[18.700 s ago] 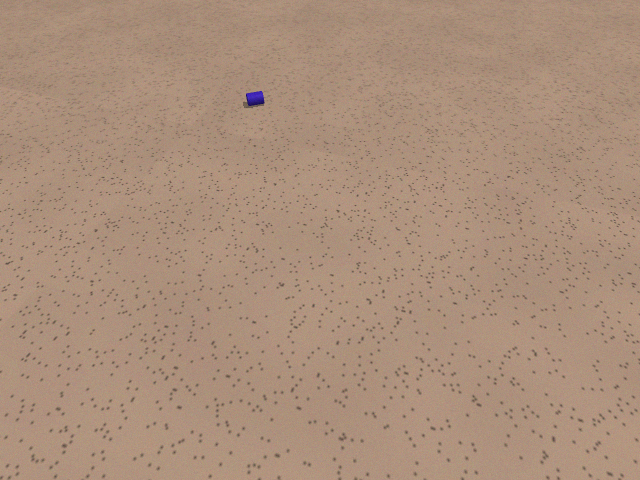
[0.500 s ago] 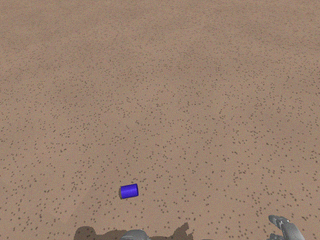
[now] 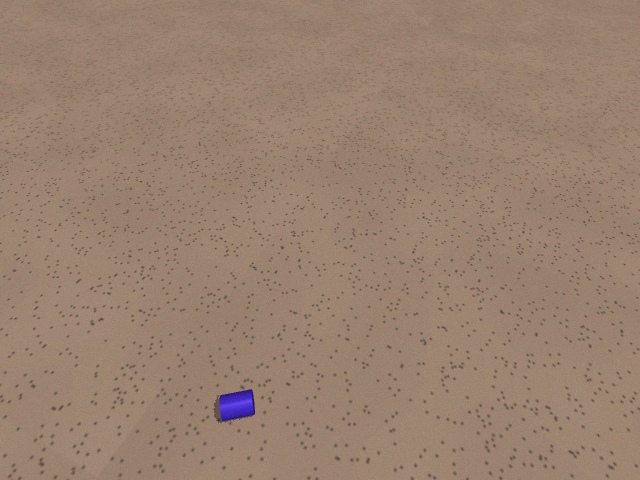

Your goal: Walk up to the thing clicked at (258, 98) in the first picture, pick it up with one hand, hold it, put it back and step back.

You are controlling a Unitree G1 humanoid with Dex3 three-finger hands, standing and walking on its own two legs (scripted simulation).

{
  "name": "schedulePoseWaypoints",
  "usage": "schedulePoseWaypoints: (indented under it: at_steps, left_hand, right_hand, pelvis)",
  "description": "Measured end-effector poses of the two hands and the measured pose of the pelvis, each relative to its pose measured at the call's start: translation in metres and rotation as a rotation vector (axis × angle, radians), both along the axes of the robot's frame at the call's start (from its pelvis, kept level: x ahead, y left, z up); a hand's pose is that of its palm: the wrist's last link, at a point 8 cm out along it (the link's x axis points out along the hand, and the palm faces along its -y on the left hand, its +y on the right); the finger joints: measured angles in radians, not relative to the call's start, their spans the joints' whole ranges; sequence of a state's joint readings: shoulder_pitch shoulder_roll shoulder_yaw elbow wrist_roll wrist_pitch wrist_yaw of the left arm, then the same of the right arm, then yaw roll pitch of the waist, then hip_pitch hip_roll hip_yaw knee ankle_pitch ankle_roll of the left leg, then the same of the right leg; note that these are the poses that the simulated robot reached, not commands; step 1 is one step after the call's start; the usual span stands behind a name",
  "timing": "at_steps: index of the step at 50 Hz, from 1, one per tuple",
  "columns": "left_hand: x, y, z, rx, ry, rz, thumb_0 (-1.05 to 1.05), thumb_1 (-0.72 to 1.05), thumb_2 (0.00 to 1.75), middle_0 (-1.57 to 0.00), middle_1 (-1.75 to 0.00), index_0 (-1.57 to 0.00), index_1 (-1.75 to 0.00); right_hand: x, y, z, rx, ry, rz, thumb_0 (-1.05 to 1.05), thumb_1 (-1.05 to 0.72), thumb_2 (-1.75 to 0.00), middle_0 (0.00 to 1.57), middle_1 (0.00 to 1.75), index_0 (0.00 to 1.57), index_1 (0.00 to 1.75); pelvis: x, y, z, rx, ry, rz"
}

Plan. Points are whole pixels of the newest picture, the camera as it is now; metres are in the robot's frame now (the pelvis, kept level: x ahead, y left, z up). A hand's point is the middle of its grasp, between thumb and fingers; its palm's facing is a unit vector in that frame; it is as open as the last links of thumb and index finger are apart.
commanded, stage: walk up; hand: left
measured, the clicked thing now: (237, 404) +0.44 +0.24 -0.73
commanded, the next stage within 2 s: stand in 1.16 s
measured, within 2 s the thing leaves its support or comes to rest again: neither
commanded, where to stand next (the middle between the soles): +0.05 +0.01 m, yaw -1 degrees
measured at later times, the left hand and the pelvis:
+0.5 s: hand out of the picture +0.10 +0.24 -0.14, palm faces -0.01 -0.93 -0.37, open 7.4 cm; pelvis +0.01 -0.01 +0.01, yaw +0 degrees
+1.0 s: hand out of the picture +0.10 +0.25 -0.14, palm faces -0.02 -0.93 -0.36, open 7.4 cm; pelvis +0.02 -0.01 +0.01, yaw +0 degrees
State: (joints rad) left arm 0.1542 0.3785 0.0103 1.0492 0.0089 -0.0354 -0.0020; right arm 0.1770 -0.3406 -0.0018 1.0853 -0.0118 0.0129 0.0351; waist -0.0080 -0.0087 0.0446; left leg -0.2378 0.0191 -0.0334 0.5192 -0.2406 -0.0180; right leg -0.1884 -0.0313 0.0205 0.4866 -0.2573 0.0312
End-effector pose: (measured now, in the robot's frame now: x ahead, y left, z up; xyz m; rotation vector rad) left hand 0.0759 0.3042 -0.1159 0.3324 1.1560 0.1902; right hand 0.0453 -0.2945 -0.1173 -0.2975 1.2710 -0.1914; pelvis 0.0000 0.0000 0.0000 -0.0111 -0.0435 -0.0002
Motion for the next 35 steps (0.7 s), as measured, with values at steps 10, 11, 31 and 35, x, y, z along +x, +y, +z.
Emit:
schedulePoseWaypoints:
  at_steps: [10, 11, 31, 35]
  left_hand:
    - [0.013, -0.005, 0.009, 0.015, 0.033, 0.007, 0.01, 0.91, 0.90, -0.21, -0.30, -0.20, -0.30]
    - [0.014, -0.006, 0.010, 0.017, 0.032, 0.008, 0.01, 0.91, 0.90, -0.21, -0.30, -0.20, -0.30]
    - [0.016, -0.018, 0.012, 0.009, 0.043, 0.021, 0.01, 0.91, 0.90, -0.21, -0.30, -0.20, -0.30]
    - [0.013, -0.018, 0.011, 0.007, 0.058, 0.023, 0.01, 0.91, 0.90, -0.21, -0.30, -0.20, -0.30]
  right_hand:
    - [0.035, -0.007, 0.003, -0.003, -0.045, -0.001, 0.01, -0.91, -0.90, 0.20, 0.30, 0.21, 0.30]
    - [0.039, -0.008, 0.004, -0.002, -0.055, -0.001, 0.01, -0.91, -0.90, 0.20, 0.30, 0.21, 0.30]
    - [0.051, -0.015, 0.005, 0.006, -0.058, 0.003, 0.01, -0.91, -0.90, 0.20, 0.30, 0.20, 0.30]
    - [0.040, -0.015, 0.004, 0.004, -0.029, -0.009, 0.01, -0.91, -0.90, 0.20, 0.30, 0.20, 0.30]
  pelvis:
    - [0.011, -0.004, 0.006, 0.005, 0.005, 0.003]
    - [0.012, -0.005, 0.007, 0.005, 0.004, 0.003]
    - [0.014, -0.012, 0.010, 0.009, -0.003, 0.002]
    - [0.015, -0.012, 0.011, 0.009, -0.002, 0.001]
